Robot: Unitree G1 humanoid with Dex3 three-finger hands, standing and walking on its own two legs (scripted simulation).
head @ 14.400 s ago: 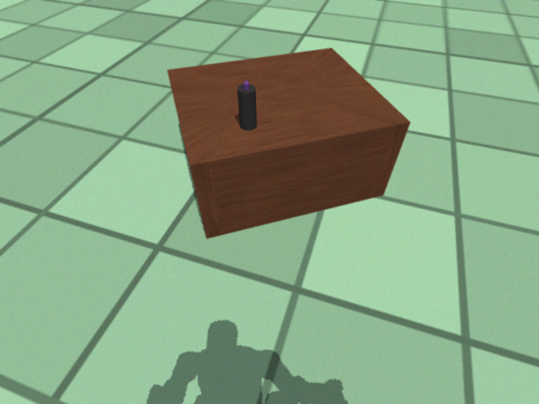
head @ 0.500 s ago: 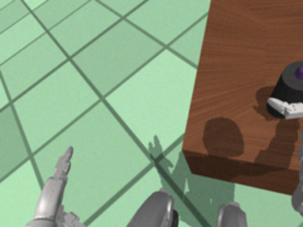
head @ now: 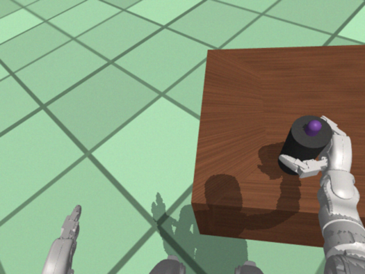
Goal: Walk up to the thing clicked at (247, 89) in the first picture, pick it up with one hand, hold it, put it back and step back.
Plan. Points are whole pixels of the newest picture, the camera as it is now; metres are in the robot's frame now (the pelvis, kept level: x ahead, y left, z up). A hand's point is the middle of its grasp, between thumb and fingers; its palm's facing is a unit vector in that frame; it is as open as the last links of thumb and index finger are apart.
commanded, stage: lift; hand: right
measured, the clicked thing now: (302, 146) +0.42 -0.19 +0.02
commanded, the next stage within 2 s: hold in 0.96 s
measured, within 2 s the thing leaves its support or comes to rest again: neither
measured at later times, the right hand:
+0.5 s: hand (301, 156) +0.38 -0.17 +0.06, palm faces +0.15 +0.99 -0.01, open 10.0 cm
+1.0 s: hand (306, 156) +0.36 -0.17 +0.09, palm faces +0.17 +0.98 +0.00, open 10.0 cm
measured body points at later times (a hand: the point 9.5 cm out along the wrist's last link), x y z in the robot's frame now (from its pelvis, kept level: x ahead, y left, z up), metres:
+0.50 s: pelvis +0.01 +0.01 +0.03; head +0.07 -0.01 +0.48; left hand +0.17 +0.27 +0.00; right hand +0.36 -0.23 +0.06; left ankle +0.03 +0.13 -0.65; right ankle +0.04 -0.11 -0.65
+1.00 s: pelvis +0.02 +0.01 +0.05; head +0.06 +0.00 +0.49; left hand +0.18 +0.27 +0.01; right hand +0.35 -0.22 +0.09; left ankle +0.03 +0.13 -0.65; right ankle +0.04 -0.11 -0.65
